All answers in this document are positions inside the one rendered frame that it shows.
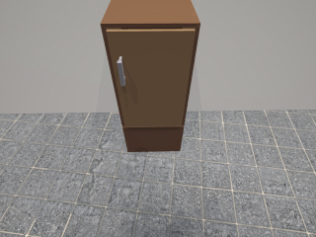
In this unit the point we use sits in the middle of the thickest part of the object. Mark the cupboard door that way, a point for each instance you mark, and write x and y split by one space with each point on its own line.
156 66

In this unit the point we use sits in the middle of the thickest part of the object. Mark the handle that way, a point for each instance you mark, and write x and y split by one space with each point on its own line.
120 71

